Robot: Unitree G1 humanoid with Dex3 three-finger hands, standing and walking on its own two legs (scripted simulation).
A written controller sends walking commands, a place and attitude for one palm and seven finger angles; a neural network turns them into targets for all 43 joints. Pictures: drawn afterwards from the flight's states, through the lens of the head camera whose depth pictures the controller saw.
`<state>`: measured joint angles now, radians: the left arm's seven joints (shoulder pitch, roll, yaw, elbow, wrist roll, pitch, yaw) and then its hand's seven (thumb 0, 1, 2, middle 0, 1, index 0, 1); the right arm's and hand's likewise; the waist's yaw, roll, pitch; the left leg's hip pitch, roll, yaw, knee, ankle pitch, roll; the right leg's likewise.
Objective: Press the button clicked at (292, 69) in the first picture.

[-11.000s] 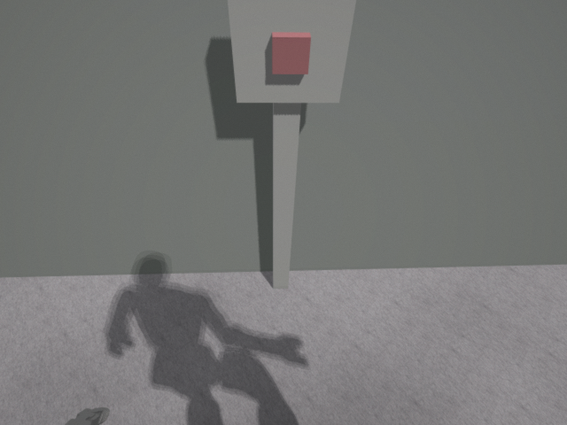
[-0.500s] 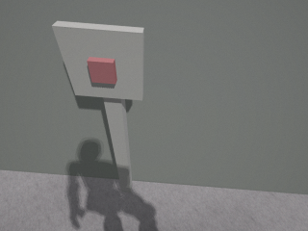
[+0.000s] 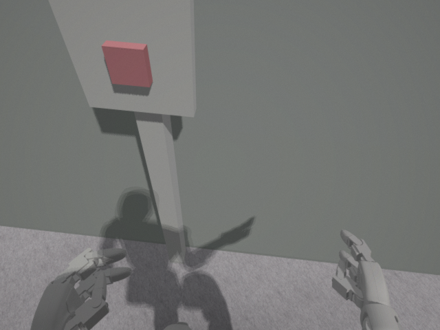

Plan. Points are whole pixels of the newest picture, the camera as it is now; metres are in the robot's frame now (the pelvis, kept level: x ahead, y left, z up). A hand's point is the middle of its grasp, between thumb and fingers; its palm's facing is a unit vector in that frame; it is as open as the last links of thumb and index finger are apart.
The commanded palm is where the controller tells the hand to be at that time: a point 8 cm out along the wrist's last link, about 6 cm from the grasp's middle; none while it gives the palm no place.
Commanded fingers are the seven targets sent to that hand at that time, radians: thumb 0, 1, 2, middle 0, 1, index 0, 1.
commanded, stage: raise the hand and make a fist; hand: left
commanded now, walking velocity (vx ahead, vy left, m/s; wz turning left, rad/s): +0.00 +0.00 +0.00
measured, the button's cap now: (129, 63) +0.47 +0.20 +0.25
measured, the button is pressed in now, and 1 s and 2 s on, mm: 0 0 0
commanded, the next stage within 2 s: aim a knuckle at the button in 1.54 s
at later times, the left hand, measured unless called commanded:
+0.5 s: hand (90, 241) +0.21 +0.20 +0.13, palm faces +0.01 -1.00 -0.08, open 3.1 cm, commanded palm +0.17 +0.26 +0.15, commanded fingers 0.00 0.90 0.90 -1.30 -1.50 -1.30 -1.50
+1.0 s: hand (52, 184) +0.24 +0.23 +0.21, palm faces +0.03 -0.99 -0.12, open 3.1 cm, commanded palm +0.21 +0.28 +0.23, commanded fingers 0.00 0.90 0.90 -1.30 -1.50 -1.30 -1.50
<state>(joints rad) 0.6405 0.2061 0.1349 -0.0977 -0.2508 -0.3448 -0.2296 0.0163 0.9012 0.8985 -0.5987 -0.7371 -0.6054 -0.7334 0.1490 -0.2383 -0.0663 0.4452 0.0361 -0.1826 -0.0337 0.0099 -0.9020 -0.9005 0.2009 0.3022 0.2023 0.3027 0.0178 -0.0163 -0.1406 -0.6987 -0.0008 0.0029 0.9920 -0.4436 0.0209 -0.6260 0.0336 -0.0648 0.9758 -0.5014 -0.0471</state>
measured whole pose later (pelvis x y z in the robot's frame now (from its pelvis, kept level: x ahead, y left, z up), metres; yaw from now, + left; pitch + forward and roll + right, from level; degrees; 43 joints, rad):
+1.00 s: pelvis +0.02 +0.02 +0.05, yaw +2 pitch -1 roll -1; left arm 0.23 0.36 0.29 -0.31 -0.33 0.13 -0.29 0.02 0.89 0.90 -1.30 -1.50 -1.31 -1.50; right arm 0.20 -0.23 0.09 0.58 0.07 -0.26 -0.08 0.01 -0.90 -0.90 0.20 0.30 0.21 0.30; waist 0.06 0.05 -0.07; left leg -0.29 -0.03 -0.01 0.61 -0.31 0.04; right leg -0.20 0.01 -0.07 0.56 -0.35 -0.02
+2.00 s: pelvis +0.02 -0.01 +0.05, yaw +1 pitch -2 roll +0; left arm -0.01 0.37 0.32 -0.11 -0.33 0.22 -0.30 0.02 0.89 0.90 -1.30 -1.50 -1.31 -1.50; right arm 0.19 -0.27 0.06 0.62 0.09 -0.22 -0.11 0.01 -0.90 -0.90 0.20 0.30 0.20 0.30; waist 0.04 0.06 -0.05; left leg -0.25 -0.01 -0.02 0.56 -0.28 0.00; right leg -0.17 0.04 -0.07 0.54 -0.33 -0.06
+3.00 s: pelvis +0.03 +0.00 +0.06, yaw -1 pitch +0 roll +0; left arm -0.31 0.30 0.22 0.24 -0.23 0.13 -0.15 0.02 0.90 0.90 -1.30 -1.50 -1.30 -1.50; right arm 0.24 -0.25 0.04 0.62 0.08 -0.07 -0.07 0.01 -0.90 -0.90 0.20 0.30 0.20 0.30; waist -0.01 0.04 -0.04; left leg -0.23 -0.01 0.02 0.49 -0.25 0.02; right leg -0.18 0.03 -0.03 0.49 -0.31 -0.04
